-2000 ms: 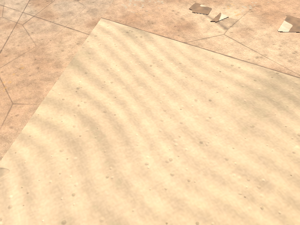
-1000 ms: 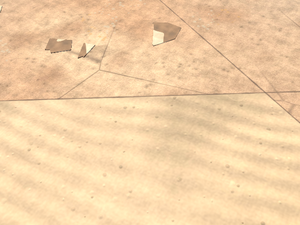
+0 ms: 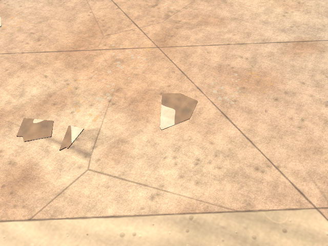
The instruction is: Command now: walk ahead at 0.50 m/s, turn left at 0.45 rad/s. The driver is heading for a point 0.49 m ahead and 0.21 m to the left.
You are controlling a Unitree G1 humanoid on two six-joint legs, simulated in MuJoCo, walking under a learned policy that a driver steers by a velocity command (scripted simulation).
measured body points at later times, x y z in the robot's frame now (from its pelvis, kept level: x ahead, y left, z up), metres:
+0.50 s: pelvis +0.25 +0.08 -0.01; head +0.29 +0.11 +0.44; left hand +0.27 +0.39 -0.13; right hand +0.47 -0.14 -0.10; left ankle +0.30 +0.17 -0.73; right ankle +0.19 -0.11 -0.64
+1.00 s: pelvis +0.46 +0.12 -0.01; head +0.50 +0.12 +0.44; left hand +0.51 +0.41 -0.11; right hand +0.68 -0.09 -0.13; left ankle +0.34 +0.21 -0.69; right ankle +0.60 +0.07 -0.73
